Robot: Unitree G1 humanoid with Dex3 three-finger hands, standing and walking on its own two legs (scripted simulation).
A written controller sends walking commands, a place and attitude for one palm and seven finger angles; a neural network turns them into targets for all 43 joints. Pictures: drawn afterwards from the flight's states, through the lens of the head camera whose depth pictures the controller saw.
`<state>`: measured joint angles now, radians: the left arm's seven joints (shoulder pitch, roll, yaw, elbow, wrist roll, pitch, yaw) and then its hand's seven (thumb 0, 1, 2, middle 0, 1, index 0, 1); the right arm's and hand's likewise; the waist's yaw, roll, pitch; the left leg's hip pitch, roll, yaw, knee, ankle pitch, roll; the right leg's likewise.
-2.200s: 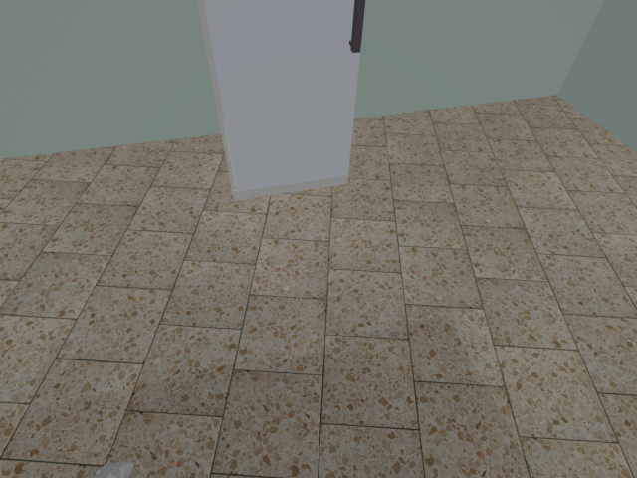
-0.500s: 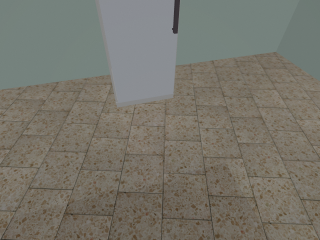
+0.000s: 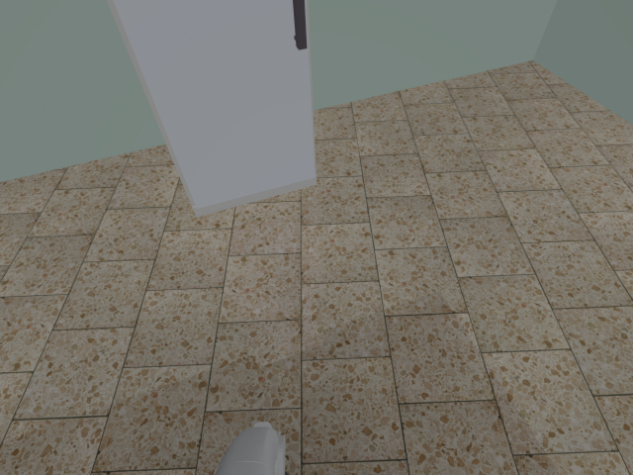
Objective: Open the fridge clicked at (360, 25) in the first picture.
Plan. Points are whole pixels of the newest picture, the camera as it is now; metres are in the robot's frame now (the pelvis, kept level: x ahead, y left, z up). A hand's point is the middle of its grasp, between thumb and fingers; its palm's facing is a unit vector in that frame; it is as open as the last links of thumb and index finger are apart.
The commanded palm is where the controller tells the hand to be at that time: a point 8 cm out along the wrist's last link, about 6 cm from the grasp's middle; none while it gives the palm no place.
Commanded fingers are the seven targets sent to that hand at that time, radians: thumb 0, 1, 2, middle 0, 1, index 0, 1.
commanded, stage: walk to a spot facing it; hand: right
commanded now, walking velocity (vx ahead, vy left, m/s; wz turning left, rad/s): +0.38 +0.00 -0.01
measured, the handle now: out of the picture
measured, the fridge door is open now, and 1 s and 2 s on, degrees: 0 0 0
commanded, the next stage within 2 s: turn to face it in 0.84 s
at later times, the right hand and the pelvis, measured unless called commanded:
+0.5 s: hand (443, 445) +0.21 -0.16 -0.17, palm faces +0.14 +0.97 -0.20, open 7.3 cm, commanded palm none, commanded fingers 0.00 -0.90 -0.90 0.20 0.30 0.20 0.30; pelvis +0.25 +0.02 +0.00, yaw -5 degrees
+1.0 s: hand (465, 286) +0.49 -0.24 -0.17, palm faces +0.12 +0.98 -0.15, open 7.3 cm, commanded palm none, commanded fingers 0.00 -0.90 -0.90 0.20 0.30 0.20 0.30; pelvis +0.46 -0.06 +0.00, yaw -1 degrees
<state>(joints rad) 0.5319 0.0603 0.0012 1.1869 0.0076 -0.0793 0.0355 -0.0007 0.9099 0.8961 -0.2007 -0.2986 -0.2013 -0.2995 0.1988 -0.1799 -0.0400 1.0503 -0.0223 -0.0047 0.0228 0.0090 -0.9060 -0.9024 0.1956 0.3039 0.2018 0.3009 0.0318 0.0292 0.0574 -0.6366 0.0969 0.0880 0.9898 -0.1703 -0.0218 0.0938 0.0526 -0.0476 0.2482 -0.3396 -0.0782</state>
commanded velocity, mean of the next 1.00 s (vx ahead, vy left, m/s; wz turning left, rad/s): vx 0.31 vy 0.00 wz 0.05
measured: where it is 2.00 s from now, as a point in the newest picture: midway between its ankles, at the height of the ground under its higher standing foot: (358, 366)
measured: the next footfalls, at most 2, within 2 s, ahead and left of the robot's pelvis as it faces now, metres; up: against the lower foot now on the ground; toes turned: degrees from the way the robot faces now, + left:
left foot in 0.16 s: +0.24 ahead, +0.10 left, +0.00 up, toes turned +6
right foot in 0.66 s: +0.46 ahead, -0.13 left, +0.00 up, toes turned -15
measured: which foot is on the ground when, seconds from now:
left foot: up 0.00-0.14, down 0.16-0.66, up 0.68-1.00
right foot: down 0.00-0.18, up 0.20-0.64, down 0.66-1.00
